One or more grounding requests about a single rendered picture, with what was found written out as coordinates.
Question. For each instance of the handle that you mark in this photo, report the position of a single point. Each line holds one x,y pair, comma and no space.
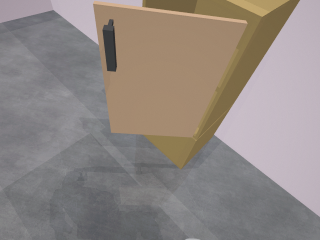
110,46

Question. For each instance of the cupboard door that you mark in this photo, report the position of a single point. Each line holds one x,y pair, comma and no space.
169,64

